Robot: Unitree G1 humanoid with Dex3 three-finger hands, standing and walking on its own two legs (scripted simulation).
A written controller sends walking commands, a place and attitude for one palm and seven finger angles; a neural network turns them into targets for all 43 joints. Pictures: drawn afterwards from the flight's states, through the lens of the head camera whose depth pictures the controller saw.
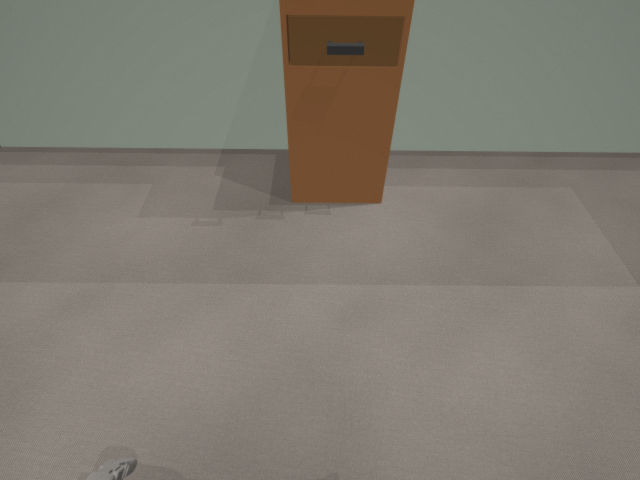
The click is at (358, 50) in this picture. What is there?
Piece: drawer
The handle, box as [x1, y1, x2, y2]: [327, 41, 363, 54]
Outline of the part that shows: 327,43 327,54 363,54 363,43 361,41 359,41 358,43 331,43 330,41 328,41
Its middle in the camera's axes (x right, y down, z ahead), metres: +0.08 -0.65 +1.31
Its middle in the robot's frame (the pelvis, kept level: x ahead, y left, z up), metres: +1.42 -0.01 -0.03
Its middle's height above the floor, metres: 0.74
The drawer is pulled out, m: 0.00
